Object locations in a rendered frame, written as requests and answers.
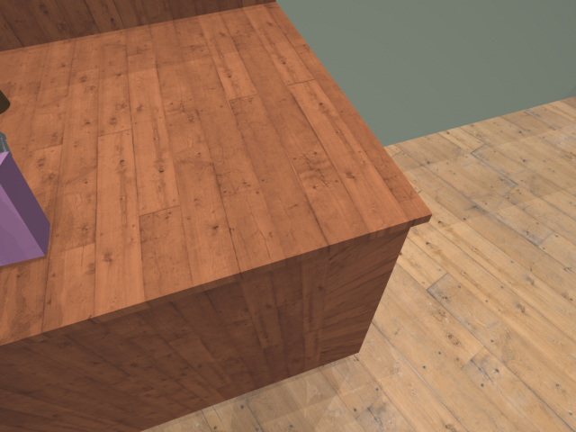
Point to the table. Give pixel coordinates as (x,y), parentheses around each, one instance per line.
(221,217)

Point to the sponge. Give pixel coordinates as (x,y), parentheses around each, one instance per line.
(24,228)

